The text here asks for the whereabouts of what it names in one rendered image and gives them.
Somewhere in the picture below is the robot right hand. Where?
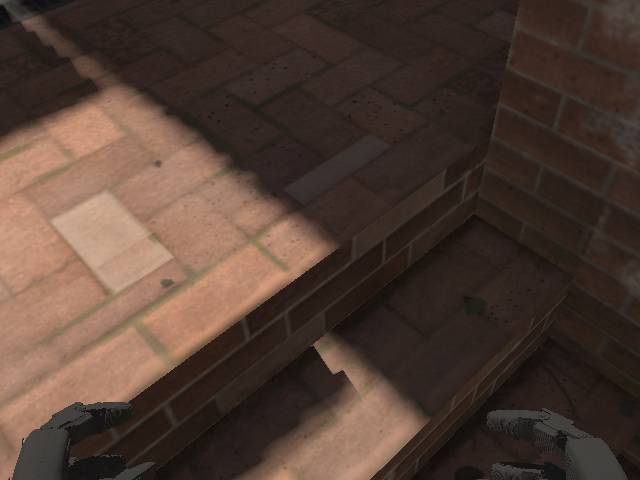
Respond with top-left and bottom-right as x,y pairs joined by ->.
477,408 -> 628,480

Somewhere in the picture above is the robot left hand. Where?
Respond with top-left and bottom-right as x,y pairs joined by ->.
8,402 -> 157,480

